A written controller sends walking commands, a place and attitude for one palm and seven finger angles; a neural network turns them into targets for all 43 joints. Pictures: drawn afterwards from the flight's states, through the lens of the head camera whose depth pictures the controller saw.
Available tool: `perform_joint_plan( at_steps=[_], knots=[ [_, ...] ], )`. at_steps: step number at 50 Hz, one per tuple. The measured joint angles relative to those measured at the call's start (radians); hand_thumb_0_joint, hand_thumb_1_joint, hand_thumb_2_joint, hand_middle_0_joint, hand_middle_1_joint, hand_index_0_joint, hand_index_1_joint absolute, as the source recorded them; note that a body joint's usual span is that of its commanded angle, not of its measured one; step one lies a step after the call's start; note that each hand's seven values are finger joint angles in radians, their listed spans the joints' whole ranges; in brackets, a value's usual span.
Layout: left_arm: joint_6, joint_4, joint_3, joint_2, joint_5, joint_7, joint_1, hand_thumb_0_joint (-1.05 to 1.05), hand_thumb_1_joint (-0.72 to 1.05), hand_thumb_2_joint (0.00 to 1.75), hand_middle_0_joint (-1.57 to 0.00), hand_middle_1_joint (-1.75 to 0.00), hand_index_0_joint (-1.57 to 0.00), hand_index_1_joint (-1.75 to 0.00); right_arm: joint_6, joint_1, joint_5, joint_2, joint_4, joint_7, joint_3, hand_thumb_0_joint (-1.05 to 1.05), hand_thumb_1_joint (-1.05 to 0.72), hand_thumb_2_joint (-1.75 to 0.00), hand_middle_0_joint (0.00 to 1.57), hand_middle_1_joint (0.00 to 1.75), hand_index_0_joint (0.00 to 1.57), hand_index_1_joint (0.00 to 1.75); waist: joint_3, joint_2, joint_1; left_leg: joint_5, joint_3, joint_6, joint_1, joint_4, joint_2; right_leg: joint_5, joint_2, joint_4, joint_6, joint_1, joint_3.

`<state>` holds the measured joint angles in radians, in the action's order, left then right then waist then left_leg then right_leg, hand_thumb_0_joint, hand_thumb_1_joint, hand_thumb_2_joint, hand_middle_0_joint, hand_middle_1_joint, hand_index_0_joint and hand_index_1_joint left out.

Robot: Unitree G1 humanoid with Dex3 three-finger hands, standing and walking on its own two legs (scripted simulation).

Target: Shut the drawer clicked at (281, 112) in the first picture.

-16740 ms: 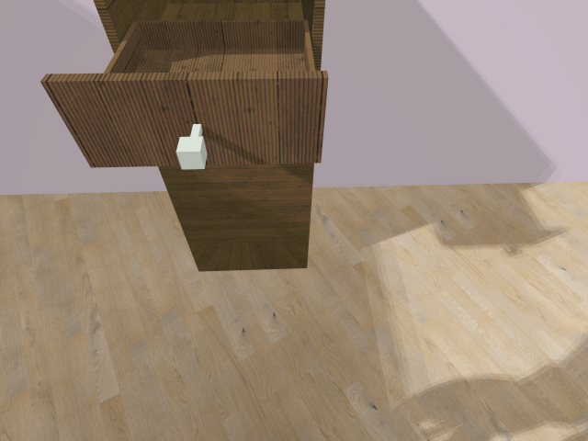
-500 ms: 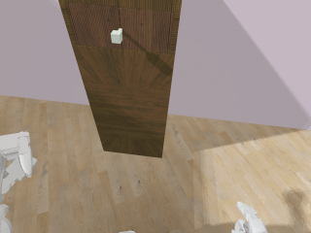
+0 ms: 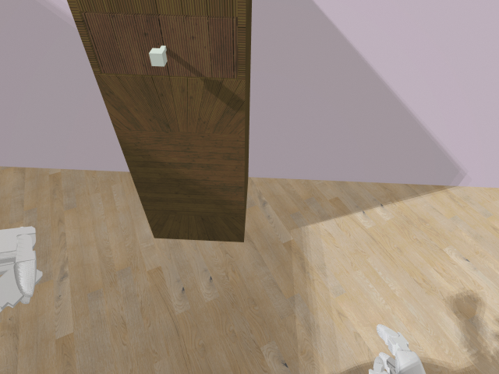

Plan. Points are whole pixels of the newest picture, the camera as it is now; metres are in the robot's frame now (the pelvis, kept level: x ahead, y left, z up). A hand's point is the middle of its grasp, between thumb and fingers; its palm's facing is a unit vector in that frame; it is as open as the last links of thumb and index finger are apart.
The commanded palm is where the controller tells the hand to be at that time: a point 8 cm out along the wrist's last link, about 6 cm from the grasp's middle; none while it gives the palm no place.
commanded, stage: stop stepping back and stand still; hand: left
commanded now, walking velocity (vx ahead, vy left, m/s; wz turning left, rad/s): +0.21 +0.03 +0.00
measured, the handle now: (160, 54) +0.82 +0.27 +0.15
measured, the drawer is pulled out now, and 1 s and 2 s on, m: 0.00 0.00 0.00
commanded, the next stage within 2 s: let the arm hang, fingers relaxed in 1.64 s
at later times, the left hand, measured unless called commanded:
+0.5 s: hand out of the picture +0.12 +0.27 +0.18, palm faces +0.42 -0.80 -0.42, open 3.3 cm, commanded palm +0.05 +0.30 +0.18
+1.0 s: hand out of the picture +0.13 +0.27 +0.17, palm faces +0.34 -0.83 -0.45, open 3.3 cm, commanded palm +0.07 +0.32 +0.18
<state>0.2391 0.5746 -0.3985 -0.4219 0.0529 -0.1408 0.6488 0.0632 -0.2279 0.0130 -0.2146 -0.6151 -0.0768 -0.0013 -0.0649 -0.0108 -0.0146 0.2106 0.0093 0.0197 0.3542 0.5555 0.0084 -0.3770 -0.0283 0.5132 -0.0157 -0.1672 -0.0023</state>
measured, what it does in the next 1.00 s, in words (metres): steps on the spot: right foot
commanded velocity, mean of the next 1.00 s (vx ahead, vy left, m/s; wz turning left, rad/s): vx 0.07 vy -0.02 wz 0.00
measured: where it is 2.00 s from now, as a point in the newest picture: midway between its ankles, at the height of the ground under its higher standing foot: outside the picture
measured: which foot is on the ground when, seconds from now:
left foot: down 0.00-1.00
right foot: down 0.00-0.30, up 0.32-0.52, down 0.54-1.00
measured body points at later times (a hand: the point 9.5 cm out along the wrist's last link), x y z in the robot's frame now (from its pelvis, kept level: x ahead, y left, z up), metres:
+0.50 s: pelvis -0.07 +0.02 +0.01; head -0.09 +0.03 +0.46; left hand +0.09 +0.31 +0.20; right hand +0.07 -0.19 -0.08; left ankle +0.02 +0.11 -0.73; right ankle -0.11 -0.07 -0.70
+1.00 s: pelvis -0.06 +0.04 +0.00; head -0.05 +0.05 +0.45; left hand +0.11 +0.31 +0.20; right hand +0.12 -0.20 -0.06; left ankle -0.02 +0.15 -0.73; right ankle -0.11 -0.06 -0.73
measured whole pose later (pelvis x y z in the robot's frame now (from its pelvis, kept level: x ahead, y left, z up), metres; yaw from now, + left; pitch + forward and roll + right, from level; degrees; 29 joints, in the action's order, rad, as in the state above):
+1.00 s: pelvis -0.06 +0.04 +0.00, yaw +0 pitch +0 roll -1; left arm 0.22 0.57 -0.36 -0.39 0.04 -0.14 0.61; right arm 0.09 -0.19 0.01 -0.20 -0.57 -0.06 0.00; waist 0.01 0.00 -0.02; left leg 0.21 0.04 0.01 0.31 0.52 -0.03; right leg -0.33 -0.03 0.47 -0.03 -0.14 0.07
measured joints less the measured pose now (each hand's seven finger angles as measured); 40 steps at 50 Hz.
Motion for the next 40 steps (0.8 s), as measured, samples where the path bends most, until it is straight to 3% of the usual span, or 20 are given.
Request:
perform_joint_plan(
  at_steps=[3, 7, 12, 16, 19, 21, 23, 27, 28, 30, 33, 35, 38, 40],
  knots=[
    [-0.028, -0.07, 0.019, 0.026, -0.001, -0.009, -0.049, 0.02, 0.89, 0.89, -1.4, -1.6, -1.41, -1.6, -0.002, 0.009, 0.012, -0.013, 0.004, -0.003, -0.013, 0.01, -0.9, -0.89, 0.2, 0.3, 0.21, 0.3, 0.02, 0.013, 0.004, -0.017, 0.011, 0.007, -0.03, -0.047, 0.017, 0.009, 0.02, 0.014, 0.001, 0.002, -0.006],
    [-0.051, -0.086, 0.059, 0.062, -0.004, -0.006, -0.041, 0.02, 0.89, 0.89, -1.4, -1.6, -1.4, -1.6, 0.003, 0.001, 0.009, -0.03, 0.027, -0.001, -0.015, 0.01, -0.9, -0.89, 0.2, 0.3, 0.2, 0.3, 0.021, -0.009, -0.011, -0.046, -0.003, 0.007, -0.027, -0.047, 0.003, 0.048, 0.004, -0.018, 0.008, 0.016, 0.007],
    [-0.033, -0.028, 0.086, 0.07, -0.024, -0.008, -0.014, 0.02, 0.89, 0.89, -1.4, -1.6, -1.4, -1.6, -0.003, -0.036, -0.007, -0.03, 0.016, -0.002, -0.02, 0.01, -0.9, -0.89, 0.2, 0.3, 0.2, 0.3, 0.006, -0.002, -0.003, 0.096, -0.023, -0.003, 0.015, 0.066, -0.004, 0.053, -0.004, -0.009, -0.003, 0.009, 0.029],
    [-0.03, -0.019, 0.061, 0.068, -0.033, -0.025, -0.059, 0.02, 0.89, 0.89, -1.41, -1.6, -1.41, -1.6, -0.01, -0.044, -0.018, -0.028, -0.008, -0.014, -0.018, 0.01, -0.9, -0.89, 0.2, 0.3, 0.21, 0.3, 0.017, 0.01, 0.011, 0.037, -0.003, 0.021, 0.019, 0.082, 0.0, -0.065, 0.012, 0.11, -0.006, -0.039, 0.028],
    [-0.05, -0.065, 0.033, 0.061, -0.034, -0.036, -0.115, 0.02, 0.89, 0.89, -1.41, -1.6, -1.41, -1.6, 0.008, -0.044, -0.02, 0.006, -0.013, -0.018, -0.013, 0.01, -0.9, -0.89, 0.2, 0.3, 0.2, 0.3, 0.034, -0.002, -0.003, -0.03, -0.007, 0.031, 0.005, 0.024, 0.005, -0.125, -0.011, 0.318, -0.009, -0.117, 0.015],
    [-0.057, -0.082, 0.022, 0.048, -0.03, -0.036, -0.128, 0.02, 0.89, 0.89, -1.41, -1.6, -1.41, -1.6, 0.018, -0.051, -0.022, 0.037, -0.018, -0.007, 0.001, 0.01, -0.9, -0.89, 0.2, 0.3, 0.2, 0.3, 0.037, -0.003, -0.015, -0.05, -0.016, 0.028, -0.014, -0.04, 0.009, -0.12, -0.024, 0.363, -0.01, -0.132, 0.03],
    [-0.061, -0.07, 0.022, 0.043, -0.025, -0.035, -0.101, 0.02, 0.89, 0.89, -1.4, -1.6, -1.41, -1.6, 0.023, -0.058, -0.022, 0.061, -0.019, 0.006, 0.019, 0.01, -0.9, -0.89, 0.2, 0.3, 0.21, 0.3, 0.031, -0.006, -0.022, -0.064, -0.017, 0.026, -0.026, -0.101, 0.007, -0.125, -0.03, 0.297, -0.012, -0.111, 0.06],
    [-0.067, 0.0, 0.036, 0.031, -0.021, -0.024, 0.004, 0.02, 0.9, 0.89, -1.4, -1.6, -1.4, -1.6, 0.021, -0.06, -0.028, 0.084, 0.004, 0.021, 0.044, 0.01, -0.9, -0.89, 0.2, 0.3, 0.21, 0.3, 0.02, 0.009, -0.015, -0.068, 0.013, 0.005, 0.002, -0.123, 0.021, -0.103, -0.023, -0.016, -0.028, 0.011, 0.092],
    [-0.065, 0.013, 0.043, 0.033, -0.023, -0.018, 0.017, 0.02, 0.9, 0.89, -1.4, -1.6, -1.4, -1.6, 0.016, -0.049, -0.029, 0.08, 0.007, 0.022, 0.044, 0.01, -0.9, -0.89, 0.2, 0.3, 0.21, 0.3, 0.029, 0.005, -0.005, -0.037, 0.023, -0.002, 0.029, -0.079, 0.018, -0.016, -0.023, -0.058, -0.044, 0.014, 0.088],
    [-0.066, 0.023, 0.066, 0.041, -0.02, -0.004, 0.023, 0.02, 0.9, 0.89, -1.4, -1.6, -1.4, -1.6, 0.0, -0.026, -0.033, 0.063, -0.011, 0.024, 0.037, 0.01, -0.9, -0.89, 0.2, 0.3, 0.21, 0.3, 0.053, -0.018, 0.01, 0.042, 0.012, -0.015, 0.078, 0.074, 0.007, 0.102, -0.033, -0.053, -0.061, 0.01, 0.092],
    [-0.056, -0.007, 0.075, 0.05, -0.018, 0.0, 0.009, 0.02, 0.89, 0.89, -1.4, -1.6, -1.41, -1.6, -0.012, -0.031, -0.021, 0.043, -0.05, 0.022, 0.025, 0.01, -0.9, -0.89, 0.2, 0.3, 0.21, 0.3, 0.038, -0.017, 0.026, 0.091, 0.001, -0.024, 0.102, 0.234, 0.002, 0.066, -0.029, -0.046, -0.059, 0.028, 0.087],
    [-0.054, -0.037, 0.062, 0.058, -0.017, -0.006, -0.007, 0.02, 0.89, 0.89, -1.4, -1.6, -1.41, -1.6, -0.013, -0.041, -0.016, 0.029, -0.057, 0.015, 0.019, 0.01, -0.9, -0.89, 0.2, 0.3, 0.21, 0.3, 0.024, -0.004, 0.028, 0.086, 0.008, -0.021, 0.07, 0.215, -0.014, 0.049, -0.019, -0.045, -0.053, 0.04, 0.083],
    [-0.051, -0.064, 0.049, 0.071, -0.018, -0.019, -0.044, 0.02, 0.89, 0.89, -1.41, -1.6, -1.41, -1.6, 0.004, -0.049, -0.015, -0.001, -0.05, -0.001, 0.008, 0.01, -0.9, -0.89, 0.2, 0.3, 0.21, 0.3, 0.023, 0.002, 0.024, 0.022, 0.012, -0.004, -0.029, 0.049, -0.041, 0.023, -0.01, -0.02, -0.042, 0.05, 0.088],
    [-0.05, -0.068, 0.049, 0.078, -0.017, -0.024, -0.075, 0.02, 0.89, 0.89, -1.4, -1.6, -1.41, -1.6, 0.015, -0.037, -0.012, -0.015, -0.048, -0.008, -0.005, 0.01, -0.9, -0.89, 0.2, 0.3, 0.21, 0.3, 0.037, 0.012, 0.021, 0.014, 0.016, -0.013, -0.072, -0.011, -0.034, -0.004, 0.004, 0.021, -0.029, 0.045, 0.088]
  ],
)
